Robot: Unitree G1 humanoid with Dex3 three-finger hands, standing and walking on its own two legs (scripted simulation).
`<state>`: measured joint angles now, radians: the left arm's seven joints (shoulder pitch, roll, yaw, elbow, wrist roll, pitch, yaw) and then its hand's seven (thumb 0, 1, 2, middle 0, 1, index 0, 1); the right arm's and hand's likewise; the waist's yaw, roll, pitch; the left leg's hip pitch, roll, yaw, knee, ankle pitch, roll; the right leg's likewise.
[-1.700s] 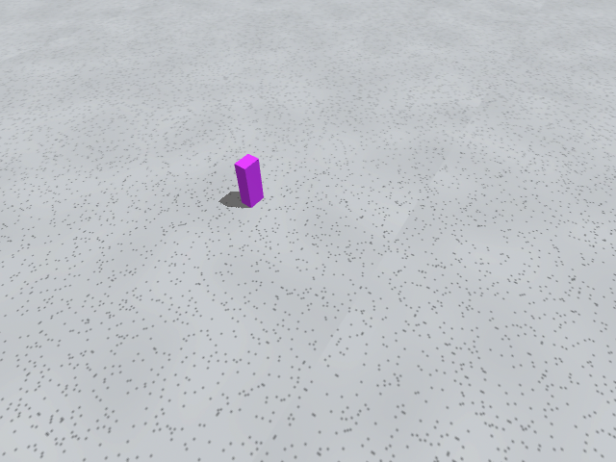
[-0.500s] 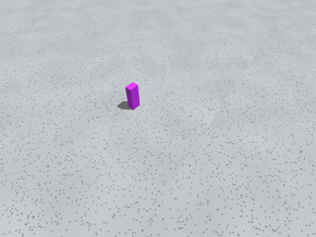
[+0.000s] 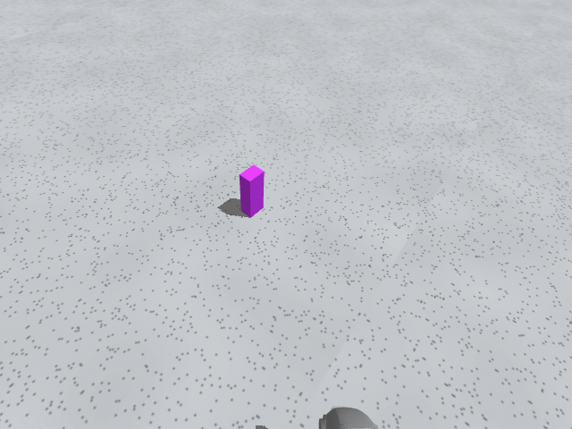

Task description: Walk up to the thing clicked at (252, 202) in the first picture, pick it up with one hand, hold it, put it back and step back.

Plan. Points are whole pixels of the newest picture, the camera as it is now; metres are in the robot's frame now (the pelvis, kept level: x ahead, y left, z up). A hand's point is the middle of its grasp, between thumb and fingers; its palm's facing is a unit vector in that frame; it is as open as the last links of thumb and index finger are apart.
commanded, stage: walk up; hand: left
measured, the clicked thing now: (252, 192) +1.17 +0.10 -0.66
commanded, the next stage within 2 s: none
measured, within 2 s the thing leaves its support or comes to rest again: neither
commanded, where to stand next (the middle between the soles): +0.83 -0.08 m, yaw +1 degrees
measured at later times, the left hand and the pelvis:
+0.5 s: hand (164, 320) +0.32 +0.21 -0.13, palm faces -0.01 -0.93 -0.37, open 7.4 cm; pelvis +0.25 -0.05 +0.00, yaw -1 degrees
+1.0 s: hand (175, 235) +0.52 +0.23 -0.15, palm faces -0.08 -0.94 -0.33, open 7.4 cm; pelvis +0.46 -0.04 +0.00, yaw +0 degrees
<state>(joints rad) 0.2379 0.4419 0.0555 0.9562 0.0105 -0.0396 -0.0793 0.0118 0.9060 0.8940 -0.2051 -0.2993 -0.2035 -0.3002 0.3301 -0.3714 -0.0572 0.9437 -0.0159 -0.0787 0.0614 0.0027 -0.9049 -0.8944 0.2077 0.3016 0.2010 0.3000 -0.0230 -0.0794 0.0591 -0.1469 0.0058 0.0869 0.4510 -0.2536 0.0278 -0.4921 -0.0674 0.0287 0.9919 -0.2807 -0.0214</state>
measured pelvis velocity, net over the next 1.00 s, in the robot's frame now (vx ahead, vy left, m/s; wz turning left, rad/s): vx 0.46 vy -0.04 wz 0.00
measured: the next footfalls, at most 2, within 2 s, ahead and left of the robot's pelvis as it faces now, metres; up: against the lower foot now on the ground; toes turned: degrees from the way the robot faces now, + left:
right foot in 0.24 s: +0.29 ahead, -0.17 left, +0.00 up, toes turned -5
left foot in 0.66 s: +0.49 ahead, +0.08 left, +0.00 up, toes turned +5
